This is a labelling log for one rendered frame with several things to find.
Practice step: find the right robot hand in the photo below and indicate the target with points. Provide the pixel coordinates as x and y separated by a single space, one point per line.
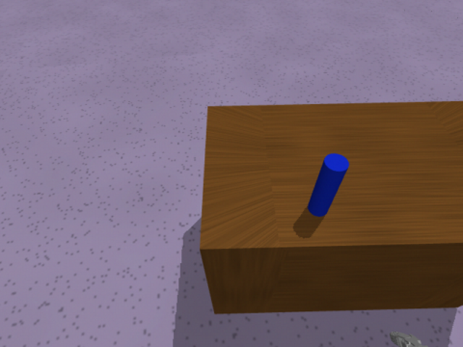
404 340

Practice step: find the can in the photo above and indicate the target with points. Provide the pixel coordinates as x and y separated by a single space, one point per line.
329 179

